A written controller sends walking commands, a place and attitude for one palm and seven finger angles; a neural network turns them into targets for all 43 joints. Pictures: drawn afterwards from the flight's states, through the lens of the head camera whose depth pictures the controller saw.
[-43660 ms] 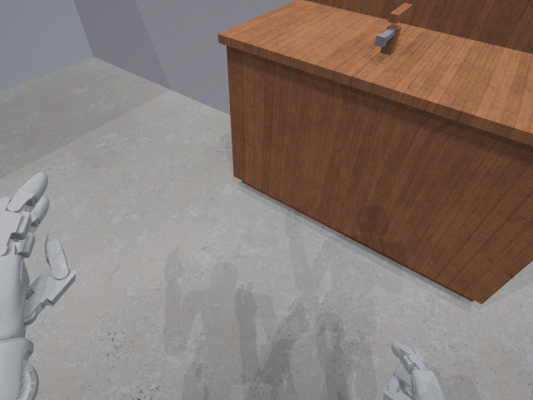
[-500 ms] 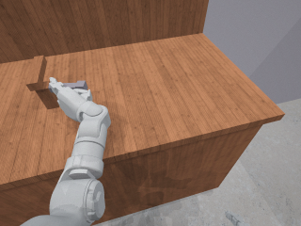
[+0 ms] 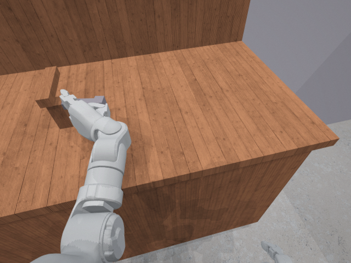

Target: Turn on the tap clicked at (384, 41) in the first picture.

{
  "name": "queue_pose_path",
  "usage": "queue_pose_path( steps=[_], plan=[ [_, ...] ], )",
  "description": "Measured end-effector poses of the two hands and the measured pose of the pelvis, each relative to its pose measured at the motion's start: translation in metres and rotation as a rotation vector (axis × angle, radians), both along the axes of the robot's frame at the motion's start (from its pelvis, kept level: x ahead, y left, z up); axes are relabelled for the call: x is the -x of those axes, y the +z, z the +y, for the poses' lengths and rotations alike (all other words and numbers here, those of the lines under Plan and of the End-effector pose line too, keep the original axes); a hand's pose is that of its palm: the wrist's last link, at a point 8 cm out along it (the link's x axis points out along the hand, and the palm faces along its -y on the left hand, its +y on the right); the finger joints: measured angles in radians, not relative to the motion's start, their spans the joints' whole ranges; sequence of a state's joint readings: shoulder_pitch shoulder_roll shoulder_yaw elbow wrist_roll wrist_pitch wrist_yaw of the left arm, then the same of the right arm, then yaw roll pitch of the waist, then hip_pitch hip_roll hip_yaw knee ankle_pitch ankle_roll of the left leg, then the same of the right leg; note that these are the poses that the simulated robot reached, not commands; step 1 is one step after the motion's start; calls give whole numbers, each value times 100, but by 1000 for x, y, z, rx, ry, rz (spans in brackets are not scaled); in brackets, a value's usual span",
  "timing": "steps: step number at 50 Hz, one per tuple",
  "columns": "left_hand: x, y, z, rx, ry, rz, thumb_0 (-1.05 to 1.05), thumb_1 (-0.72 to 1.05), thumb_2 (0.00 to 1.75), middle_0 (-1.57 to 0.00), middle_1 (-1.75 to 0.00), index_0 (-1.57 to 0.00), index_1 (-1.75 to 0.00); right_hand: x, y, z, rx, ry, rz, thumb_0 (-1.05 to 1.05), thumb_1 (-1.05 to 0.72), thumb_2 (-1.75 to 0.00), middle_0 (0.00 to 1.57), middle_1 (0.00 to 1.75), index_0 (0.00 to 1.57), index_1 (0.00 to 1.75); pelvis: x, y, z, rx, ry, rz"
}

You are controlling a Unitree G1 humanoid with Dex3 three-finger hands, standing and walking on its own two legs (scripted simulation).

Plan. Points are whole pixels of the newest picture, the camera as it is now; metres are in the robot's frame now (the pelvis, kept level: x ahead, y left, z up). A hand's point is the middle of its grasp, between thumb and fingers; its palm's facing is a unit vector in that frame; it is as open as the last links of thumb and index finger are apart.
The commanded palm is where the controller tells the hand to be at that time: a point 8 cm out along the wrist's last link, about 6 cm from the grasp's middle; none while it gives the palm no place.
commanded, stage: lift the hand up off the lever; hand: left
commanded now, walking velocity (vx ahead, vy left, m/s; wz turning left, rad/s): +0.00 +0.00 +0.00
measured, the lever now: (99, 103) +0.47 +0.22 +0.12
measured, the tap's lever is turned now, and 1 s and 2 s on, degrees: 76 76 76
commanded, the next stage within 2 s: draw the hand back beside the body in 1.38 s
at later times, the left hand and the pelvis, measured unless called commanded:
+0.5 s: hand (104, 101) +0.40 +0.18 +0.18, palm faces +0.80 -0.60 -0.08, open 7.8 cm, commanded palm +0.35 +0.20 +0.18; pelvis -0.01 -0.01 +0.00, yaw +1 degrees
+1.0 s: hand (100, 96) +0.41 +0.18 +0.19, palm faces +0.78 -0.62 -0.05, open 7.8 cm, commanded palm +0.35 +0.21 +0.20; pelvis -0.01 -0.01 +0.01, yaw +0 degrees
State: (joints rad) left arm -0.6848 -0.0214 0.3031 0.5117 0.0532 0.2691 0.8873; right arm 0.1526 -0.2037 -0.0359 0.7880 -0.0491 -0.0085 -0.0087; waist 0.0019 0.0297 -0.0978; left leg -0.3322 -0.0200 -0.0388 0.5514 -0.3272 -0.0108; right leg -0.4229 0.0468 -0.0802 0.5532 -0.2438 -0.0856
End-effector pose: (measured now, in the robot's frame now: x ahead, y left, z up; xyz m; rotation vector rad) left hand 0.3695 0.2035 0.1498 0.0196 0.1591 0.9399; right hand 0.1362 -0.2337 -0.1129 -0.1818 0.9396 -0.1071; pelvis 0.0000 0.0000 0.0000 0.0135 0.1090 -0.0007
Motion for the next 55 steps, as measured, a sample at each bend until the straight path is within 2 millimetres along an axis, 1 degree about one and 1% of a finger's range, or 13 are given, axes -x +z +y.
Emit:
queue_pose_path(
  steps=[10, 18, 22, 27, 30, 36, 40, 47, 55],
  plan=[
    [12, 24, -9, -23, -36, -45, 2, 90, 90, -15, -15, -16, -15, -15, 6, 2, -18, 15, -47, 1, -90, -90, 20, 30, 20, 30, 1, 2, -2, -3, 6, -35],
    [20, 24, -10, -10, -25, 4, 2, 90, 90, -15, -15, -16, -15, -27, 16, 4, -21, 35, -98, 1, -90, -90, 20, 30, 20, 30, 9, 4, -8, -2, 10, -53],
    [21, 30, -9, -31, -12, -18, 2, 90, 90, -15, -15, -16, -15, -29, 17, 4, -21, 42, -111, 1, -90, -90, 20, 30, 20, 30, 11, 3, -10, -2, 10, -51],
    [21, 40, -12, -38, -23, -47, 2, 90, 90, -15, -15, -16, -15, -25, 15, 2, -27, 36, -101, 1, -90, -90, 20, 30, 20, 30, 11, 4, -11, -5, 10, -53],
    [22, 40, -12, -25, -33, -40, 2, 90, 90, -15, -15, -16, -15, -22, 14, 0, -30, 25, -90, 1, -90, -90, 20, 30, 20, 30, 10, 5, -12, -7, 9, -59],
    [24, 34, -10, -2, -26, -8, 2, 90, 90, -15, -15, -16, -15, -15, 13, -4, -23, 10, -76, 1, -90, -90, 20, 30, 20, 30, 11, 6, -13, -4, 8, -69],
    [23, 38, -7, -16, -10, -24, 2, 90, 90, -15, -15, -16, -15, -14, 13, -6, -17, 8, -76, 1, -90, -90, 20, 30, 20, 30, 12, 6, -13, -2, 4, -66],
    [19, 52, -6, -29, -29, -60, 2, 90, 90, -15, -15, -16, -15, -17, 13, -6, -21, 4, -78, 1, -90, -90, 20, 30, 20, 30, 8, 7, -11, -4, 3, -67],
    [20, 45, -1, 12, -41, -30, 2, 90, 90, -15, -15, -16, -15, -28, 19, -1, -22, 7, -97, 1, -90, -90, 20, 30, 20, 30, 3, 8, -8, 0, 1, -78]
  ],
)
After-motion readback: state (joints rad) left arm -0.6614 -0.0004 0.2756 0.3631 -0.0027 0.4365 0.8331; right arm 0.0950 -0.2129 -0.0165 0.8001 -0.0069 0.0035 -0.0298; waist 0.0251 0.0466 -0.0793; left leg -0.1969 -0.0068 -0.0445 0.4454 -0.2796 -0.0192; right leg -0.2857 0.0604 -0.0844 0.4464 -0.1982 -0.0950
